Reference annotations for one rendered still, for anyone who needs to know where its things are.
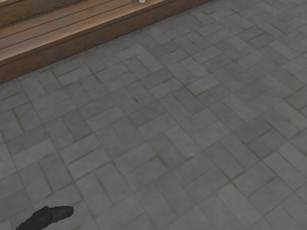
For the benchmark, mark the robot left hand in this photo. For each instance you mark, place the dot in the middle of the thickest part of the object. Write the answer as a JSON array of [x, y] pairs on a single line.
[[45, 216]]

